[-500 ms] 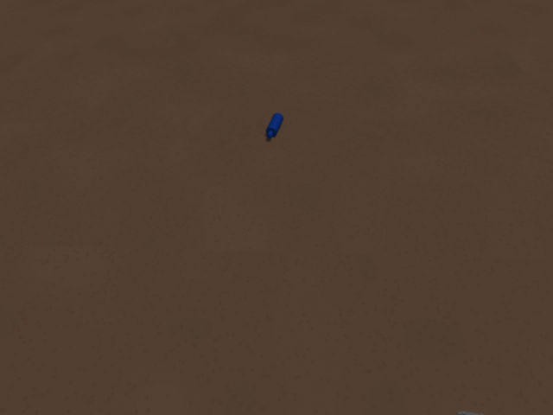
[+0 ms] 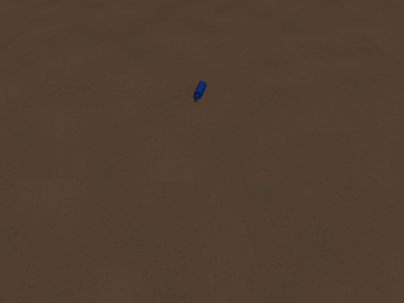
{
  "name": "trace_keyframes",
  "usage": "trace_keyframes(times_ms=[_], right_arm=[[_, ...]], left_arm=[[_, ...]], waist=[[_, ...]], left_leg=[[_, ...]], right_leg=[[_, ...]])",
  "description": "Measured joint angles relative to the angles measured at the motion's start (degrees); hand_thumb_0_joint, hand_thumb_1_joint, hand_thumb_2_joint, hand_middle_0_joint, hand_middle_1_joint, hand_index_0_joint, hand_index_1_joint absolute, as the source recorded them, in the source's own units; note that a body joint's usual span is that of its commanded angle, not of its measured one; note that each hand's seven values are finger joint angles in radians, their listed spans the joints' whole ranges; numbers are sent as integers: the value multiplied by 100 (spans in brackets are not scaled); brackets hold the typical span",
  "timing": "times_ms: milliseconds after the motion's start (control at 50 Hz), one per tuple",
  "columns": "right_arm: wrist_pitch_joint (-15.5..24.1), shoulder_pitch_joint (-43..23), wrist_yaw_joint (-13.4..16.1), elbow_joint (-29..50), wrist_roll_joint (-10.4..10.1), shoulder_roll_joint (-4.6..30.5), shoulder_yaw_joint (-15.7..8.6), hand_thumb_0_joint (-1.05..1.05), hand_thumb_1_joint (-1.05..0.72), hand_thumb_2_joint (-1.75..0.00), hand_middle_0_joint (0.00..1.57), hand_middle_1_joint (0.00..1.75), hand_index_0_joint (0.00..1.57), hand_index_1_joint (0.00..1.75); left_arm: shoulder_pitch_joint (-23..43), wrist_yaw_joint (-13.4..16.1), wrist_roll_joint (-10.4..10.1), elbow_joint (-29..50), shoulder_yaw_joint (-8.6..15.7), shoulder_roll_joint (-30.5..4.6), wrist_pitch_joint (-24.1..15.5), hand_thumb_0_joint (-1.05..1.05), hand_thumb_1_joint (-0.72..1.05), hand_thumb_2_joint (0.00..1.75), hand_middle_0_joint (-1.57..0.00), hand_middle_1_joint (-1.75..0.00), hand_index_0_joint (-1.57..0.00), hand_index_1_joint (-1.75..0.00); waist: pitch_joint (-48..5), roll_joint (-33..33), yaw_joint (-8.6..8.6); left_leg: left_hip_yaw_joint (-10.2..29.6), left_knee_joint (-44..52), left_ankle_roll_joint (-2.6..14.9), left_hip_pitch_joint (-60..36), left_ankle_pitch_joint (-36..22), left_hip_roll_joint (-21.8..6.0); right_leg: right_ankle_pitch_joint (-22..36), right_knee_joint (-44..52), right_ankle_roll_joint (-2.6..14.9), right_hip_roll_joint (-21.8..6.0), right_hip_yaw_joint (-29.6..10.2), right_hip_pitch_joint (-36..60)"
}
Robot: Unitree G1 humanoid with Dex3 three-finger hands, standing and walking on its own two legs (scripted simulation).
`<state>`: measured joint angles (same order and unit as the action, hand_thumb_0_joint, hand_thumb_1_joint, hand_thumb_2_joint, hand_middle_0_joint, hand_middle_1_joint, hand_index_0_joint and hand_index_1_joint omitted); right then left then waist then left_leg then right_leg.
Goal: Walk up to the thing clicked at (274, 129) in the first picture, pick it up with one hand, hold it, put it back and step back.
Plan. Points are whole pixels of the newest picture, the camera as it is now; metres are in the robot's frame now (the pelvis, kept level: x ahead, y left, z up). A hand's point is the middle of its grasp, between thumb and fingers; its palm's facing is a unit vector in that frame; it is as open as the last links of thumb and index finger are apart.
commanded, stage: stand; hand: left
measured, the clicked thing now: (199, 91) +1.69 +0.04 -0.75
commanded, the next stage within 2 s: walk up in 0.62 s
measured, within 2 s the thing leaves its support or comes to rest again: neither
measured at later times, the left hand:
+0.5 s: hand out of the picture +0.08 +0.25 -0.16, palm faces -0.01 -0.94 -0.34, open 7.4 cm
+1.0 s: hand out of the picture +0.13 +0.37 -0.17, palm faces +0.29 -0.90 -0.33, open 7.4 cm
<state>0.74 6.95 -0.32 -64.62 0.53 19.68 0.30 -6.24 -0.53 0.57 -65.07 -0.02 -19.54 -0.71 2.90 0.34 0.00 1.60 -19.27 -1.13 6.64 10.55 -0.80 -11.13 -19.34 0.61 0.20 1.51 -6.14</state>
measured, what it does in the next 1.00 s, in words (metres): walks ahead, turning left: left foot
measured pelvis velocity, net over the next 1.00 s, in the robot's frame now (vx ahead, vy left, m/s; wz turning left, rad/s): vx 0.10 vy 0.04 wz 0.31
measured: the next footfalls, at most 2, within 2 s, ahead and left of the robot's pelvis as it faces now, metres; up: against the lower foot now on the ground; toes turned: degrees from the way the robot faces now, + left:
left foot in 0.90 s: +0.16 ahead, +0.18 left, +0.00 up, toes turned +24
right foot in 1.38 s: +0.51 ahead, -0.08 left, +0.00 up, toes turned +30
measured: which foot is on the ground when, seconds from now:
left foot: down 0.00-0.68, up 0.70-0.88, down 0.90-1.00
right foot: down 0.00-0.90, up 0.92-1.00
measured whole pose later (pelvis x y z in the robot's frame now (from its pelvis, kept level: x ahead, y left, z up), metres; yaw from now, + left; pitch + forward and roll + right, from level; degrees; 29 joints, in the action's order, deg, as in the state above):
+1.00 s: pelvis +0.10 +0.04 -0.03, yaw +18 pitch -4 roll +3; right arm 3.1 17.7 -0.7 -54.6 0.3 28.4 -6.3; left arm -7.5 -7.3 3.4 -51.2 7.4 -29.2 3.5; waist 1.8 -8.7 -0.3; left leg -7.3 -38.3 2.7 18.8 15.7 0.1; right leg -28.2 -64.9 1.8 -4.3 0.7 -17.1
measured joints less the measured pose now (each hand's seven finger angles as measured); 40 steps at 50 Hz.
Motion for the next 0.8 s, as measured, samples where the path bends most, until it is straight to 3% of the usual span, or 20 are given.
trace_keyframes(times_ms=[620, 680, 720, 760, 800], right_arm=[[-9, -84, 22, 49, -5, 23, 22, 1, -91, -89, 20, 30, 20, 30], [59, 287, -133, 281, -5, 85, -138, 1, -91, -89, 20, 30, 20, 30], [10, 553, -192, 330, 54, 127, -213, 1, -91, -89, 20, 30, 20, 30], [-27, 707, -271, 302, 84, 195, -273, 1, -91, -89, 20, 30, 20, 30], [-40, 791, -377, 350, 80, 319, -343, 1, -90, -89, 20, 30, 20, 30]], left_arm=[[32, 18, -5, 0, 15, 8, 6, 0, 91, 90, -20, -30, -21, -30], [53, -260, 165, 387, 299, -59, 41, 1, 90, 90, -20, -30, -21, -30], [72, -381, 184, 766, 431, -185, -31, 1, 90, 90, -21, -30, -21, -30], [93, -444, 205, 1065, 544, -303, -61, 1, 90, 90, -21, -30, -21, -30], [37, -501, 242, 1243, 632, -433, -55, 0, 90, 90, -21, -30, -21, -30]], waist=[[0, 23, -17], [-88, 20, 27], [-135, -129, -14], [-114, -299, -159], [-88, -414, -258]], left_leg=[[23, 52, 9, -94, 59, 17], [320, -584, 129, 320, 573, 63], [-5, -1554, 141, 867, 879, 23], [-395, -2439, 120, 1383, 1142, -79], [-622, -2669, 127, 1664, 1190, -221]], right_leg=[[-62, 68, -16, -18, 24, 112], [-866, -434, 87, -68, 379, -89], [-612, -416, 118, -229, 718, -46], [-559, -366, 113, -377, 953, 90], [-687, -272, 86, -470, 1125, 314]])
